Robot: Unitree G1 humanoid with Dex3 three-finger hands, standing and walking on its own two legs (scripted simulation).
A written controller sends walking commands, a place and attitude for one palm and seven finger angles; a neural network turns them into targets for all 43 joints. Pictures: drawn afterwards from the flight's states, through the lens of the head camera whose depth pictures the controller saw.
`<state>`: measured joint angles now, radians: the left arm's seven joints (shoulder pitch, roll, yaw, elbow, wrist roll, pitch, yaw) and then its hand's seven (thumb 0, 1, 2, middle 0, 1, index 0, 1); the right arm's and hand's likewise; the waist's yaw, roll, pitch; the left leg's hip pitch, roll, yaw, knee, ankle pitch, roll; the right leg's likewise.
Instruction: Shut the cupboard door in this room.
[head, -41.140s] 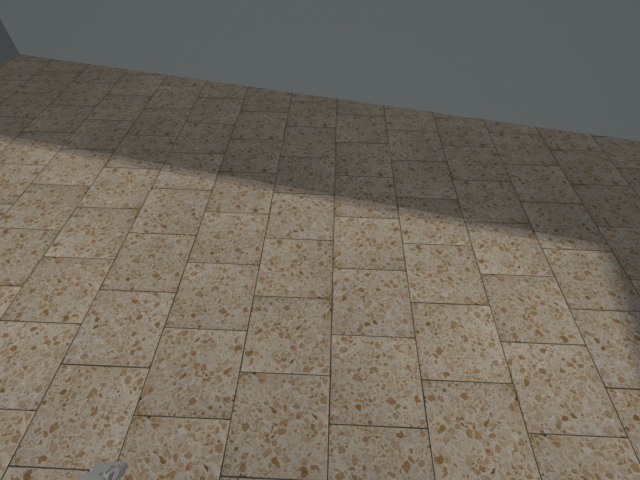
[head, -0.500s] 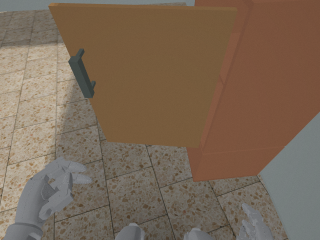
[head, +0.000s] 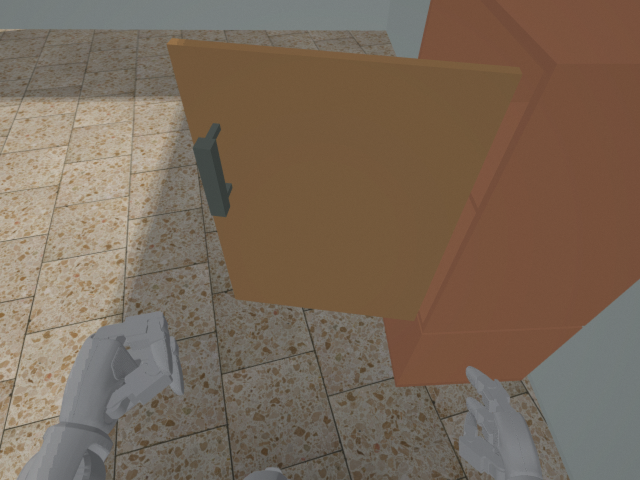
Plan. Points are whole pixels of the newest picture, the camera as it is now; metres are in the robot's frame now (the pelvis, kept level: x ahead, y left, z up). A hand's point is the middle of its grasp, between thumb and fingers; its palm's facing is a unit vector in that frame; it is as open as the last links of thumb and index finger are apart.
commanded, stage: raise the hand and make a fist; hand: left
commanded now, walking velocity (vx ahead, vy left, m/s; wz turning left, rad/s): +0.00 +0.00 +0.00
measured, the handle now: (217, 170) +0.51 +0.20 +0.09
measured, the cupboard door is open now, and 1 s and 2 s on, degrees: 79 79 79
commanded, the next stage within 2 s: bring the fist close to the handle in 0.62 s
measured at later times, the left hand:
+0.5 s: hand (183, 344) +0.24 +0.17 +0.09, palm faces -0.02 -1.00 -0.06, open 3.1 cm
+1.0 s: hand (199, 309) +0.28 +0.16 +0.10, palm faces -0.01 -1.00 -0.08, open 3.1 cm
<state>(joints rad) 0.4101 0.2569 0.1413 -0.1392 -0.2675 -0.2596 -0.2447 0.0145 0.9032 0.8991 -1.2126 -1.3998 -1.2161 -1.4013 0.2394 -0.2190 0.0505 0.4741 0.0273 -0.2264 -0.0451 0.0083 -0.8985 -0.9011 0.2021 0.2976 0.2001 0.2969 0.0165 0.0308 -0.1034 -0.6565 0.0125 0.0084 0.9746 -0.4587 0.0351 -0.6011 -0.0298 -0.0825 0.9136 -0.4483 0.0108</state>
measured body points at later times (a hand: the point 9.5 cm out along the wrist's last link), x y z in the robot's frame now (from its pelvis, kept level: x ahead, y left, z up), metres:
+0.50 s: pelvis +0.01 -0.02 +0.01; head +0.03 -0.02 +0.46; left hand +0.23 +0.22 +0.10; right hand +0.17 -0.26 -0.06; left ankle +0.02 +0.09 -0.69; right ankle +0.01 -0.13 -0.69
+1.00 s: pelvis +0.01 -0.04 +0.01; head +0.04 -0.05 +0.46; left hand +0.27 +0.22 +0.10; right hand +0.18 -0.28 -0.07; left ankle +0.02 +0.09 -0.69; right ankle +0.01 -0.13 -0.69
